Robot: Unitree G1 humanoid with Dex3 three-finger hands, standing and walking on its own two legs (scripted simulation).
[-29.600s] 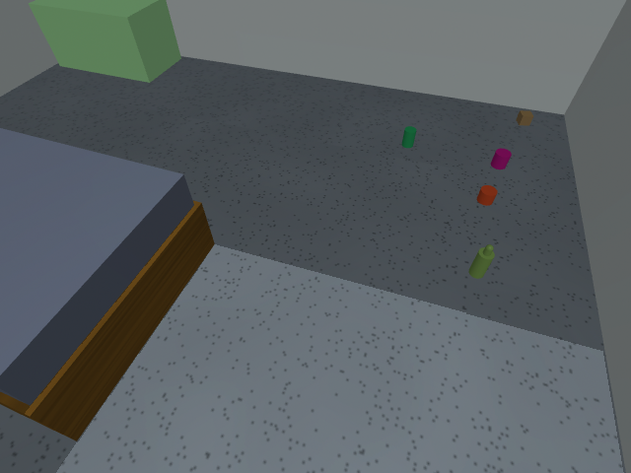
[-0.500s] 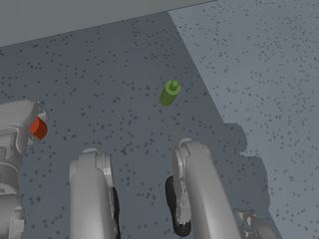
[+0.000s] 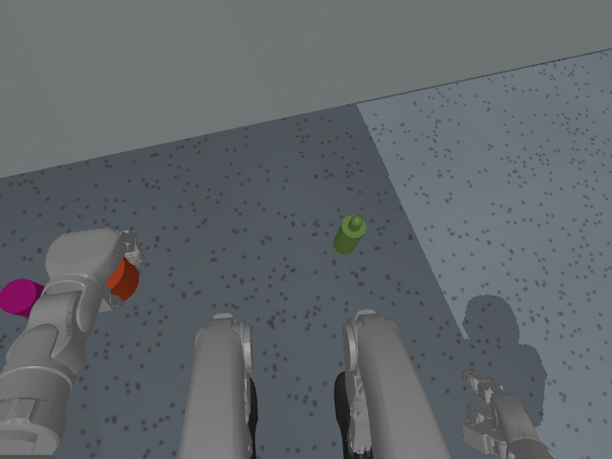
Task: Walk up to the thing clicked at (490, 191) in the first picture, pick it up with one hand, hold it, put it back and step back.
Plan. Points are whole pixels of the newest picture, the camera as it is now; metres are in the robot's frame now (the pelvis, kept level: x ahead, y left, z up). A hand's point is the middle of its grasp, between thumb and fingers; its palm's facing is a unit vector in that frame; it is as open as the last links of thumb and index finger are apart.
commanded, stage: lift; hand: left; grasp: from above
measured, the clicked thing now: (107, 276) +0.37 +0.30 -0.14
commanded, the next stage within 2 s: hold in 0.92 s
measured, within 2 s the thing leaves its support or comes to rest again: neither
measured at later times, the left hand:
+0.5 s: hand (47, 243) +0.34 +0.26 +0.09, palm faces -0.45 -0.11 -0.88, open 8.0 cm
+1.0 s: hand (21, 172) +0.37 +0.24 +0.17, palm faces -0.45 -0.11 -0.89, open 8.0 cm
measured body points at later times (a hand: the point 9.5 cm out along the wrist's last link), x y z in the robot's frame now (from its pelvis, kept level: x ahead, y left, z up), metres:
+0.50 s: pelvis +0.04 +0.00 +0.17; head +0.11 +0.01 +0.62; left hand +0.36 +0.26 +0.14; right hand +0.15 -0.26 +0.06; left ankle +0.09 +0.12 -0.46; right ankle +0.09 -0.13 -0.46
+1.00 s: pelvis +0.07 +0.00 +0.25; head +0.11 +0.00 +0.70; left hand +0.39 +0.24 +0.22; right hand +0.17 -0.26 +0.13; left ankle +0.09 +0.12 -0.46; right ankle +0.09 -0.13 -0.46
